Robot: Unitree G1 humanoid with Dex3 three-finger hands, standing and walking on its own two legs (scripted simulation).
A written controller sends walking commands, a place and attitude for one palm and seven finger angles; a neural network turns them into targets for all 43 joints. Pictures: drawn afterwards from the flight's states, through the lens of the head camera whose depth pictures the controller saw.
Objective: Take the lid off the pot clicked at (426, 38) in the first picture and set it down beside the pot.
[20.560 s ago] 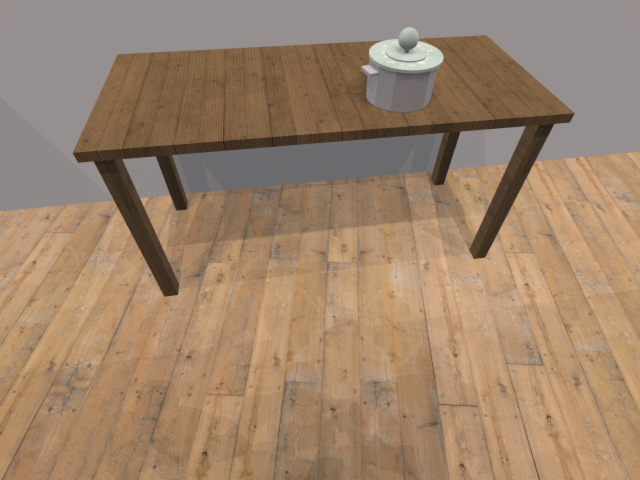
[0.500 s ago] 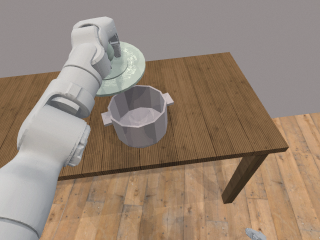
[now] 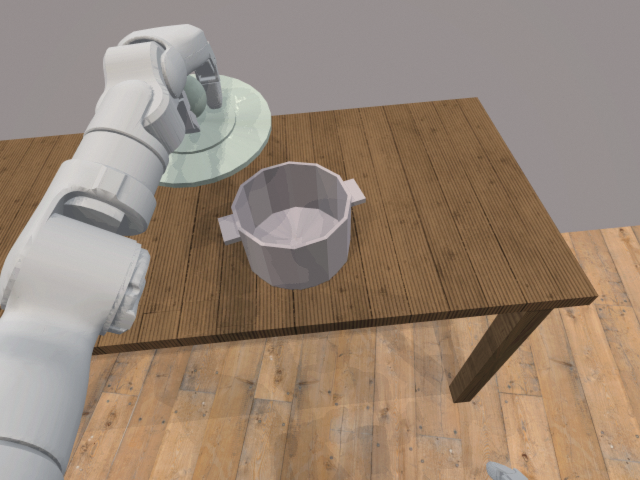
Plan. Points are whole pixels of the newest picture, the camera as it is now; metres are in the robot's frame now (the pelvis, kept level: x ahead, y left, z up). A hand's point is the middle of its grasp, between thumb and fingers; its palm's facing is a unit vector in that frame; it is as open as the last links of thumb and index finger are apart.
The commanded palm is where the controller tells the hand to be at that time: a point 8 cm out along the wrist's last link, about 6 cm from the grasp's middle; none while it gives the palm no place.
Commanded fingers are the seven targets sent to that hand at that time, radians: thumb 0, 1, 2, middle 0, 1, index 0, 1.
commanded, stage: move the lid sideways beside the pot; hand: left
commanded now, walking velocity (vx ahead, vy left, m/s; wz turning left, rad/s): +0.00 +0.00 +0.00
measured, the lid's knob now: (183, 97) +0.52 +0.14 +0.22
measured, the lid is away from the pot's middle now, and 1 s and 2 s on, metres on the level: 0.11 0.22 0.22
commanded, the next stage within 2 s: lower the lid onto the table in 1.14 s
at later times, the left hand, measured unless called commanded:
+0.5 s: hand (130, 113) +0.48 +0.19 +0.22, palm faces -0.25 -0.07 -0.97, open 7.1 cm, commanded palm +0.48 +0.20 +0.29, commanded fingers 0.00 0.63 0.98 -0.86 -1.05 -0.93 -1.06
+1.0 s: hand (92, 114) +0.49 +0.24 +0.22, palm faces -0.28 -0.07 -0.96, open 7.1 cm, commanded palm +0.48 +0.25 +0.29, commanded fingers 0.00 0.63 0.98 -0.86 -1.05 -0.93 -1.06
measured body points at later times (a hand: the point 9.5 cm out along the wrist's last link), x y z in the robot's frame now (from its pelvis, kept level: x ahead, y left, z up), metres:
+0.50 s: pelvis +0.00 +0.00 +0.00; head +0.04 -0.02 +0.45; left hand +0.49 +0.20 +0.28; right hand +0.10 -0.27 -0.12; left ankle -0.02 +0.06 -0.74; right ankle -0.01 -0.13 -0.74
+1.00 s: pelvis +0.00 +0.00 +0.00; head +0.06 -0.01 +0.45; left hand +0.50 +0.24 +0.27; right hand +0.06 -0.27 -0.13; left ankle -0.02 +0.06 -0.74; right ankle -0.01 -0.13 -0.74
